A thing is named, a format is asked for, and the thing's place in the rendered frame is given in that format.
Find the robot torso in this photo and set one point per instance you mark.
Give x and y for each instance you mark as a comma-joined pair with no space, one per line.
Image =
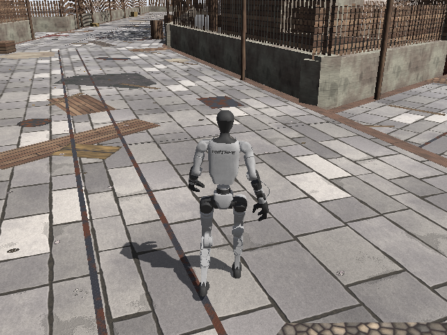
223,168

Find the robot left upper arm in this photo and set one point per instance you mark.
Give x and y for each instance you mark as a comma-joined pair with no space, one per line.
199,156

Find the robot left forearm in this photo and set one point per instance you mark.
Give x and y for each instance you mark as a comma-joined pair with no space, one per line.
192,179

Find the left robot hand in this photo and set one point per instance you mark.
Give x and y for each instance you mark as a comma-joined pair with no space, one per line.
198,183

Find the robot right forearm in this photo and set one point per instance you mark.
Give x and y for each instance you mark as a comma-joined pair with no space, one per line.
258,189

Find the robot right upper arm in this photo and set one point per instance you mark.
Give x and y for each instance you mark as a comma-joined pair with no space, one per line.
249,159

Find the right robot hand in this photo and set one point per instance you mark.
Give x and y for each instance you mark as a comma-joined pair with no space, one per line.
264,210

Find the robot left foot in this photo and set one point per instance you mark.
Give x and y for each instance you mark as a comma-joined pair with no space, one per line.
203,290

